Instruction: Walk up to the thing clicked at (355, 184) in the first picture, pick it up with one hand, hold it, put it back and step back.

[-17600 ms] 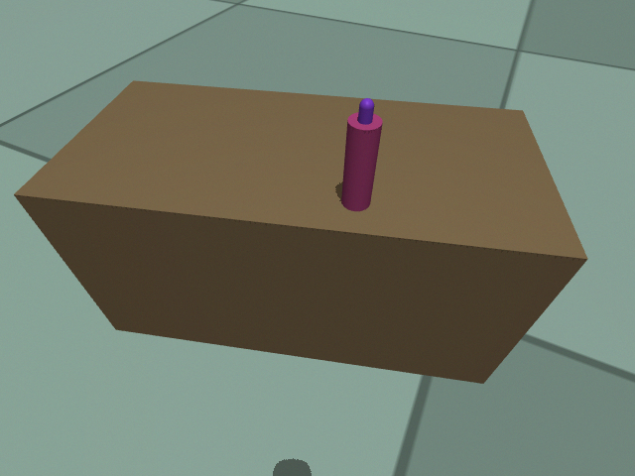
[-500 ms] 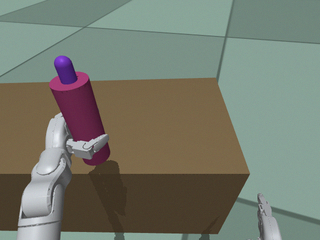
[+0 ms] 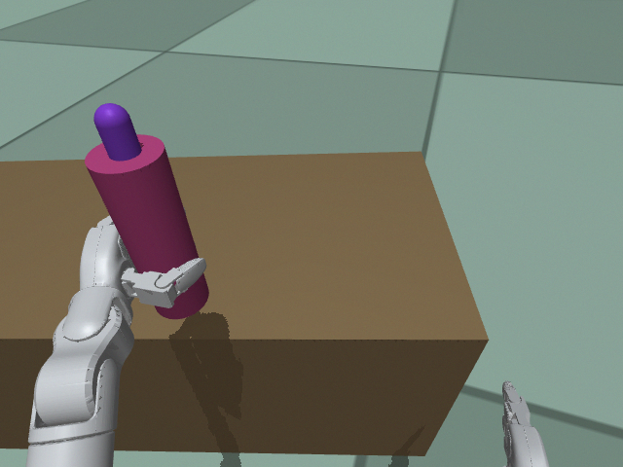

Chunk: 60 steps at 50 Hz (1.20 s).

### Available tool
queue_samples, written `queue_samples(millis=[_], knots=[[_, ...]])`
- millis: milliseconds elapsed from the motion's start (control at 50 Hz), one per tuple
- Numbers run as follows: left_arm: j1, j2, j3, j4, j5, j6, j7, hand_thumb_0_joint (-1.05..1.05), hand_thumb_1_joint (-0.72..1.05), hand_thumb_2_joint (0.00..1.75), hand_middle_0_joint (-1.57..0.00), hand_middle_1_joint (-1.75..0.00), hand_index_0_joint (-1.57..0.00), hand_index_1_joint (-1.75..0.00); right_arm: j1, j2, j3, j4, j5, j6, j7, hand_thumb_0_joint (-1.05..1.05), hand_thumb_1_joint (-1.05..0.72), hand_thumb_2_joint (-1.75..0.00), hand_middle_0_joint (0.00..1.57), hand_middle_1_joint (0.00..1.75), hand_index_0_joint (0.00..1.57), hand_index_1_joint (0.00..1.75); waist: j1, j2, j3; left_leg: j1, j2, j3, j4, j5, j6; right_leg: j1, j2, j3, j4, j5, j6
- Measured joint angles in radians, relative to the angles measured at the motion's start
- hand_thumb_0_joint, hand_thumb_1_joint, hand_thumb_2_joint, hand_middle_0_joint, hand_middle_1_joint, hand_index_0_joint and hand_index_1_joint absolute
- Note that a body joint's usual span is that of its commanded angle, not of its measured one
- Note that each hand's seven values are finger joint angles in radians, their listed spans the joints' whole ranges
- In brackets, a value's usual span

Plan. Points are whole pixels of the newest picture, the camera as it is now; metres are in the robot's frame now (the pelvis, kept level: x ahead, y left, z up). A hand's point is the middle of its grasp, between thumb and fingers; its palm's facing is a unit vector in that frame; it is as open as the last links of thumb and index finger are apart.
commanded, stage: hold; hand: left
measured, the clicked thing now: (152, 222) +0.32 +0.17 +0.22
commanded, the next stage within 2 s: crouch in 0.46 s
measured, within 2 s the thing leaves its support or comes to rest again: neither
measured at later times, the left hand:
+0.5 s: hand (167, 240) +0.33 +0.17 +0.18, palm faces +0.17 -0.99 -0.02, open 9.7 cm
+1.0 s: hand (187, 259) +0.37 +0.18 +0.11, palm faces +0.17 -0.98 -0.02, open 9.7 cm
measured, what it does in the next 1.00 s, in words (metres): stands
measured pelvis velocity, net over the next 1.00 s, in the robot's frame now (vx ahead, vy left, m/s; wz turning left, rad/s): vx -0.01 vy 0.00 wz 0.00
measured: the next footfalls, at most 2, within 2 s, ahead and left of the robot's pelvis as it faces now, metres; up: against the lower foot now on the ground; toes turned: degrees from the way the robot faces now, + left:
none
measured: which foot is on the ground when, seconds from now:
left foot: down 0.00-1.00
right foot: down 0.00-1.00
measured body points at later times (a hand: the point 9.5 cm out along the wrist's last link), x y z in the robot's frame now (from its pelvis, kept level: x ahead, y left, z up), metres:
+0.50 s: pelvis +0.00 +0.00 +0.00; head -0.02 -0.02 +0.45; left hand +0.31 +0.22 +0.19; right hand +0.17 -0.25 -0.07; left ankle +0.02 +0.12 -0.73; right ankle -0.01 -0.14 -0.73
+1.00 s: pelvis -0.01 +0.00 +0.00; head -0.01 -0.01 +0.45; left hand +0.35 +0.23 +0.11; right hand +0.15 -0.25 -0.07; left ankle +0.02 +0.12 -0.73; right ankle -0.01 -0.14 -0.73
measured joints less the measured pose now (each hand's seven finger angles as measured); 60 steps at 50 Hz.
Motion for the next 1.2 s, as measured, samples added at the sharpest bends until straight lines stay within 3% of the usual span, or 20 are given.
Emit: queue_samples(millis=[140,300,540,680,780,900,1020,1200], knots=[[-0.006,0.004,-0.001,-0.013,0.012,-0.005,-0.004,0.0,-0.39,1.18,-0.72,-1.08,-0.74,-1.1,-0.015,-0.01,0.002,0.021,-0.001,-0.007,-0.006,-0.01,0.5,-0.07,0.05,0.05,0.05,0.05,0.005,0.003,-0.001,0.002,-0.001,-0.006,0.002,-0.003,-0.001,0.006,-0.001,-0.006,0.0,-0.003,-0.001],[-0.025,0.0,-0.031,0.003,-0.011,0.016,-0.031,0.0,-0.39,1.18,-0.72,-1.08,-0.74,-1.1,-0.035,-0.006,0.002,0.024,-0.001,-0.012,-0.002,-0.01,0.5,-0.06,0.05,0.05,0.05,0.05,0.002,0.01,-0.011,0.007,-0.005,-0.009,-0.003,-0.001,0.001,0.011,-0.005,-0.01,-0.004,-0.004,0.001],[-0.065,0.01,0.027,0.041,-0.003,0.011,-0.007,0.0,-0.39,1.18,-0.72,-1.08,-0.74,-1.1,0.003,-0.001,0.008,-0.004,0.004,0.005,0.004,-0.01,0.51,-0.06,0.05,0.05,0.05,0.05,-0.002,-0.002,0.0,0.007,0.002,-0.006,-0.006,0.002,-0.005,0.007,0.003,-0.006,-0.001,-0.003,-0.006],[-0.034,0.004,-0.007,0.013,-0.002,0.01,-0.029,-0.01,-0.39,1.18,-0.72,-1.08,-0.74,-1.1,-0.015,-0.014,0.006,0.021,0.003,0.001,0.005,-0.01,0.51,-0.06,0.05,0.05,0.05,0.05,0.004,0.009,0.001,0.003,-0.001,-0.009,-0.004,0.002,-0.003,0.007,0.0,-0.01,-0.003,-0.001,-0.003],[-0.066,-0.007,-0.021,0.088,-0.01,0.001,-0.03,-0.01,-0.41,1.2,-0.72,-1.09,-0.74,-1.1,-0.044,-0.005,0.01,0.046,0.0,0.002,0.003,-0.01,0.53,-0.05,0.05,0.05,0.05,0.05,0.003,0.004,-0.003,0.002,-0.005,-0.013,-0.003,0.005,-0.001,0.005,-0.004,-0.013,0.003,-0.003,-0.002],[-0.16,0.0,0.01,0.301,0.01,-0.072,-0.018,-0.01,-0.41,1.2,-0.72,-1.08,-0.74,-1.09,-0.053,0.014,0.025,0.04,0.002,0.002,0.013,-0.01,0.54,-0.05,0.05,0.05,0.05,0.05,-0.015,-0.025,0.005,-0.025,-0.004,-0.011,-0.002,0.016,-0.004,-0.029,-0.003,-0.011,0.017,0.002,-0.005],[-0.213,0.035,0.026,0.511,0.046,-0.217,-0.019,-0.01,-0.4,1.19,-0.72,-1.08,-0.74,-1.1,-0.03,0.005,0.031,0.01,0.0,-0.008,0.033,-0.01,0.55,-0.04,0.06,0.05,0.05,0.05,-0.044,-0.049,0.019,-0.084,0.004,-0.002,0.023,0.014,-0.005,-0.092,0.004,0.0,0.04,0.005,-0.006],[-0.226,0.057,0.018,0.651,0.051,-0.415,-0.025,-0.01,-0.4,1.19,-0.72,-1.09,-0.74,-1.1,-0.032,-0.024,0.032,-0.053,-0.006,0.017,0.045,-0.01,0.54,-0.05,0.05,0.05,0.05,0.05,-0.07,-0.059,0.013,-0.171,0.02,0.01,0.087,-0.016,-0.002,-0.171,0.019,0.013,0.074,-0.002,-0.003]])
